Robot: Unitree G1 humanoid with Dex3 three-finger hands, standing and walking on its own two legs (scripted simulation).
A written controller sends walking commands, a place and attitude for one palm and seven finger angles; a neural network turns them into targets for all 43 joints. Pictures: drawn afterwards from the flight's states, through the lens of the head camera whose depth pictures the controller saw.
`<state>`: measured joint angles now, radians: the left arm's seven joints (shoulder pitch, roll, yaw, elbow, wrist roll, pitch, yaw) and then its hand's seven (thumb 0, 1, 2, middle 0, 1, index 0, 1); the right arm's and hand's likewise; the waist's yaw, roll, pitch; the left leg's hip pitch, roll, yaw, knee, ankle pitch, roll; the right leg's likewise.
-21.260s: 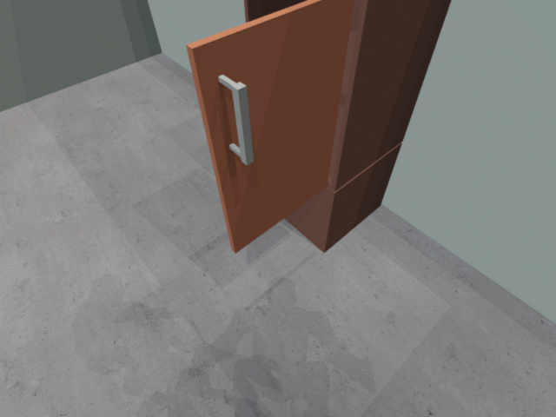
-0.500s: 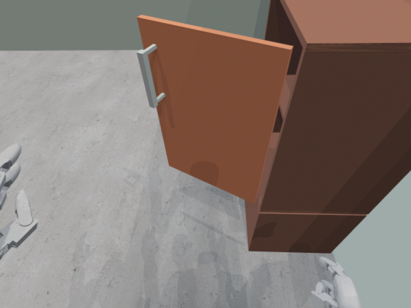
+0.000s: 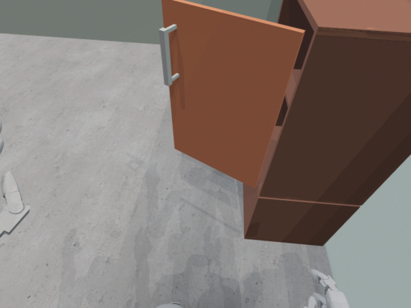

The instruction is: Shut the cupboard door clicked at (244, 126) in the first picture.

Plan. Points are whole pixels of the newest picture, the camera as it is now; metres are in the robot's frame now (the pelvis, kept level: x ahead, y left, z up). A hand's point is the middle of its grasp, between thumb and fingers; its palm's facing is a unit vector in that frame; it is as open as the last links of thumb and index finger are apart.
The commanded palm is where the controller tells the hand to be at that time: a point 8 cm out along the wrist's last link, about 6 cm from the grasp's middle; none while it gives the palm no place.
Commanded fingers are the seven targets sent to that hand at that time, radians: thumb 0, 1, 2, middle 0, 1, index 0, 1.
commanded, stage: step back with the hand held close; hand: left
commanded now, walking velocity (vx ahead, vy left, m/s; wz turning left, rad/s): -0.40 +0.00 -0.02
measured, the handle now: (170, 56) +0.75 +0.17 +0.12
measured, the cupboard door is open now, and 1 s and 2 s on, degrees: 63 63 63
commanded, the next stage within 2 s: stop stepping back and stand still in 0.40 s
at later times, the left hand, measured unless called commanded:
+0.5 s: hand (5, 264) +0.13 +0.24 +0.19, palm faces +0.33 -0.84 -0.42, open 7.4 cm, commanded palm +0.06 +0.30 +0.19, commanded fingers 0.00 0.90 0.90 -0.20 -0.30 -0.20 -0.30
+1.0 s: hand out of the picture +0.09 +0.26 +0.18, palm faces +0.33 -0.83 -0.46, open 7.4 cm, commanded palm +0.03 +0.31 +0.19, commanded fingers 0.00 0.90 0.90 -0.20 -0.30 -0.20 -0.30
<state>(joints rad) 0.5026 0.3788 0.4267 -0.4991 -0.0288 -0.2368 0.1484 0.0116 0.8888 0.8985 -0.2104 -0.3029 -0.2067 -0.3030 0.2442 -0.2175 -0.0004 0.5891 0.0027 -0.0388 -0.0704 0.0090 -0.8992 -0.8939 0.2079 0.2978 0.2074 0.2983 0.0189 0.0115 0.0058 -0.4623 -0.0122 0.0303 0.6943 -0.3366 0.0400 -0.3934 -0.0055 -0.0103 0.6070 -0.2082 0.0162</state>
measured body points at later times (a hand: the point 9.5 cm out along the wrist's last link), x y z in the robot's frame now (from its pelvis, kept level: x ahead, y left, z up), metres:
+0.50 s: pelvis -0.09 +0.00 +0.00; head -0.07 +0.02 +0.45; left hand +0.10 +0.28 +0.21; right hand +0.09 -0.23 -0.07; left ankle +0.09 +0.09 -0.72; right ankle -0.13 -0.13 -0.72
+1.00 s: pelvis -0.12 +0.02 +0.02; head -0.12 +0.04 +0.47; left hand +0.07 +0.31 +0.21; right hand +0.01 -0.21 -0.07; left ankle -0.05 +0.11 -0.72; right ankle -0.17 -0.08 -0.72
